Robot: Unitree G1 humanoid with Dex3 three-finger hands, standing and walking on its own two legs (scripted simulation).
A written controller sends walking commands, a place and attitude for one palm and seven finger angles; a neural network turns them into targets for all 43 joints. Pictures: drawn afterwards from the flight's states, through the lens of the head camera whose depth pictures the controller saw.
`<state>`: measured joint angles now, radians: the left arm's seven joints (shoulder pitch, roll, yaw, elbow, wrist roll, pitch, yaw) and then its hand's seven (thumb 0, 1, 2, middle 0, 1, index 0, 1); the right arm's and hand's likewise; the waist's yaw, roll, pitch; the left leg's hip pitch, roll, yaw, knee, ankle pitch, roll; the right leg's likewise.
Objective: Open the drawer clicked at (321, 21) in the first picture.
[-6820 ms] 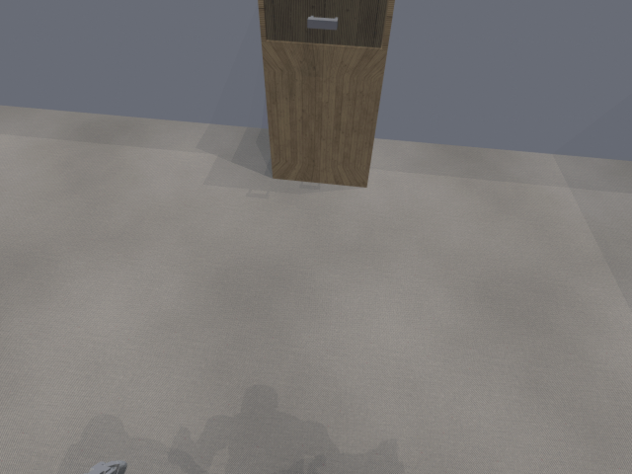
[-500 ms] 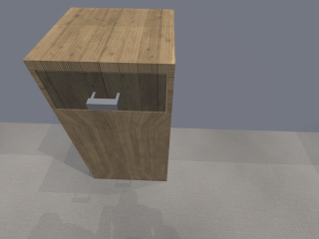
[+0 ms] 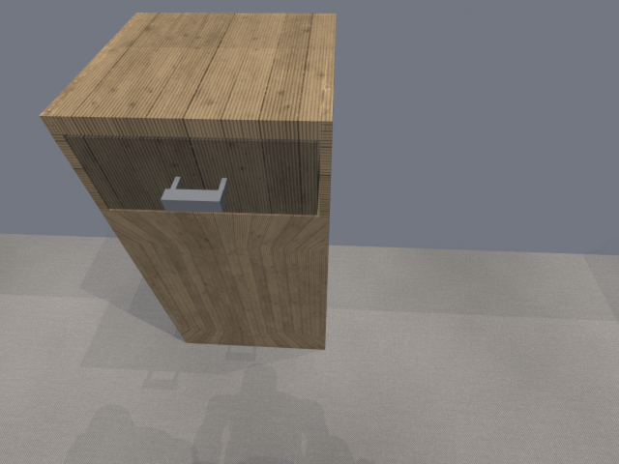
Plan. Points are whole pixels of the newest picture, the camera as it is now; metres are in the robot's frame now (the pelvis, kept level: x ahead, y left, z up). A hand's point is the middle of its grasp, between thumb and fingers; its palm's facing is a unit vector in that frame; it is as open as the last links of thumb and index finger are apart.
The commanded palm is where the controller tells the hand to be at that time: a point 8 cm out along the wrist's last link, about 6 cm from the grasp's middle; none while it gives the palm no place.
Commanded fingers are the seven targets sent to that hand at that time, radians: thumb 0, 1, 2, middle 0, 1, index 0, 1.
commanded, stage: raise the hand with hooked fingers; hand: left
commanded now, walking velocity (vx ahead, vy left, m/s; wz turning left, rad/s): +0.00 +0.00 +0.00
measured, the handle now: (197, 191) +0.55 +0.26 +0.00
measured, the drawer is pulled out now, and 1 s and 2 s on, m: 0.00 0.00 0.00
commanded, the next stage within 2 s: move the hooked fingers above the handle in 1.82 s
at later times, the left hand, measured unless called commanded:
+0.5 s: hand (141, 432) +0.16 +0.23 -0.04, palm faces +0.09 -0.05 -0.99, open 9.5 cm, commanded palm +0.15 +0.23 +0.03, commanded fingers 0.00 0.20 0.60 -0.25 -0.75 -0.25 -0.75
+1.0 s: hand (125, 345) +0.23 +0.25 +0.05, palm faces +0.10 -0.06 -0.99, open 12.5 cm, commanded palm +0.20 +0.25 +0.11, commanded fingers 0.00 -0.38 0.35 -0.29 -1.12 -0.29 -1.12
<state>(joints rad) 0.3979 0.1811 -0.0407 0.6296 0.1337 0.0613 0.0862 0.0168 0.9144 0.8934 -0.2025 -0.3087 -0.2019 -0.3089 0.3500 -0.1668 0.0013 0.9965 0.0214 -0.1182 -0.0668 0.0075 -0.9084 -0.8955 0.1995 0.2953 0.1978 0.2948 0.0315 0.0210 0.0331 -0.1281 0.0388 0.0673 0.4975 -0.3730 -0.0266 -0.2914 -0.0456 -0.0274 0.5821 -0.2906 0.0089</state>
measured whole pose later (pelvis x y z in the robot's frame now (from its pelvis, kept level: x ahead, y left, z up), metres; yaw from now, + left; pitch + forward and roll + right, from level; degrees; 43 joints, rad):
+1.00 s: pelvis -0.03 +0.01 -0.01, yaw +1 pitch +3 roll +1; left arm 0.13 0.41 -0.04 -0.01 1.01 0.00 0.27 0.00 -0.17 0.44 -0.29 -0.99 -0.30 -0.99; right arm 0.17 -0.27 -0.05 0.63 -0.04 0.04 -0.02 0.01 -0.90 -0.90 0.20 0.30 0.20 0.29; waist 0.07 0.06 -0.02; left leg -0.30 0.02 0.05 0.61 -0.37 -0.01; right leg -0.43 -0.07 -0.03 0.65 -0.28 0.02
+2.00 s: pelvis -0.03 +0.01 +0.01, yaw +2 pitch +0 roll +1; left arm -0.16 0.49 -0.05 0.10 0.93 -0.01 0.02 0.00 -0.49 0.30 -0.32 -1.21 -0.32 -1.21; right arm 0.14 -0.25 -0.01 0.64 0.01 0.09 -0.02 0.01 -0.91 -0.90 0.20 0.30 0.20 0.29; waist 0.09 0.08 0.00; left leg -0.14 0.01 0.03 0.39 -0.26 -0.01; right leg -0.27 -0.07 -0.05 0.43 -0.17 0.02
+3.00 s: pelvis -0.02 +0.01 +0.00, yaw +1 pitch +10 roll +1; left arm -0.70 0.51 -0.05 0.82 1.06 -0.13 0.14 0.00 -0.49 0.30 -0.32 -1.20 -0.32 -1.21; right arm 0.27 -0.26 -0.06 0.67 0.01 0.10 -0.03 0.01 -0.90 -0.90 0.20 0.30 0.20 0.29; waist -0.02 0.04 -0.07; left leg -0.39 0.02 0.04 0.55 -0.33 -0.01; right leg -0.51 -0.06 -0.04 0.56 -0.23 0.02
